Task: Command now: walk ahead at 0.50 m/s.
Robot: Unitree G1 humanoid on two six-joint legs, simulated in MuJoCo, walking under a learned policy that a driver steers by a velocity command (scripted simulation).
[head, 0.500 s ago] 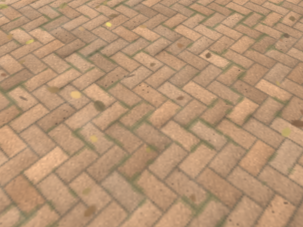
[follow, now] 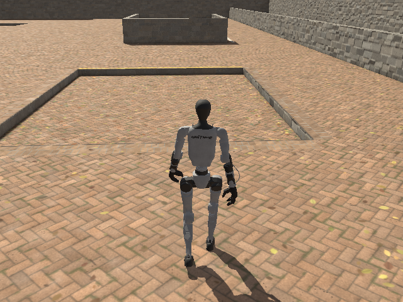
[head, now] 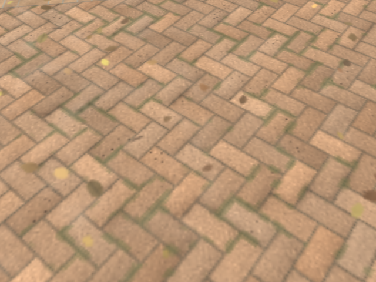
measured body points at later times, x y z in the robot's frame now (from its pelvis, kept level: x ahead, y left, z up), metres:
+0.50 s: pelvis +0.27 +0.02 +0.00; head +0.30 +0.02 +0.45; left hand +0.17 +0.25 -0.14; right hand +0.47 -0.20 -0.10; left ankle +0.39 +0.10 -0.73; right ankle +0.10 -0.07 -0.72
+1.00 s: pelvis +0.51 -0.02 +0.01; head +0.54 -0.04 +0.45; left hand +0.77 +0.12 -0.10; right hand +0.38 -0.23 -0.14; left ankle +0.40 +0.11 -0.72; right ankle +0.61 -0.14 -0.71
